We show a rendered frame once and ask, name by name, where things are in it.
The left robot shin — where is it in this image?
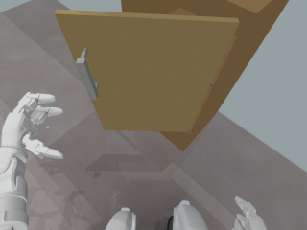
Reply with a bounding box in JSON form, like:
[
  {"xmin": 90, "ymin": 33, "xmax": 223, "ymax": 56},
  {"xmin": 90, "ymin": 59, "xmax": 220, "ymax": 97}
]
[{"xmin": 121, "ymin": 207, "xmax": 130, "ymax": 211}]

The cupboard door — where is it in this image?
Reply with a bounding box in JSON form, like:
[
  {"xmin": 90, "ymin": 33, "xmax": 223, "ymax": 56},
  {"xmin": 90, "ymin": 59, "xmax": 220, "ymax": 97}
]
[{"xmin": 55, "ymin": 9, "xmax": 240, "ymax": 132}]

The handle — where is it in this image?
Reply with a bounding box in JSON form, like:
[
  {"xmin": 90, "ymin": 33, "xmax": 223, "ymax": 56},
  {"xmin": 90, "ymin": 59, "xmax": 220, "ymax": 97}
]
[{"xmin": 76, "ymin": 48, "xmax": 99, "ymax": 100}]

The left robot thigh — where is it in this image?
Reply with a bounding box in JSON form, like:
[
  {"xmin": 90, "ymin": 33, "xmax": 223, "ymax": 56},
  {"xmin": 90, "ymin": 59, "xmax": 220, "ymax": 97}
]
[{"xmin": 105, "ymin": 210, "xmax": 136, "ymax": 230}]

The robot left forearm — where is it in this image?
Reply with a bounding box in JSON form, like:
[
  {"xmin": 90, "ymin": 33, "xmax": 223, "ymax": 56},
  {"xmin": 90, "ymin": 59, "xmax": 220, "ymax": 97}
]
[{"xmin": 0, "ymin": 146, "xmax": 29, "ymax": 230}]

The robot right hand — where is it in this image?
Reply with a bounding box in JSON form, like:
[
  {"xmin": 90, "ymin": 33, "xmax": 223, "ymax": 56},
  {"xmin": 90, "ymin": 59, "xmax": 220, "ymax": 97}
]
[{"xmin": 231, "ymin": 196, "xmax": 268, "ymax": 230}]

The robot left hand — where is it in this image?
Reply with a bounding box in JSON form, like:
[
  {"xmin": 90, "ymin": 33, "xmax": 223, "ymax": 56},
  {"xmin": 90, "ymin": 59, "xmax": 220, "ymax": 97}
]
[{"xmin": 1, "ymin": 92, "xmax": 64, "ymax": 159}]

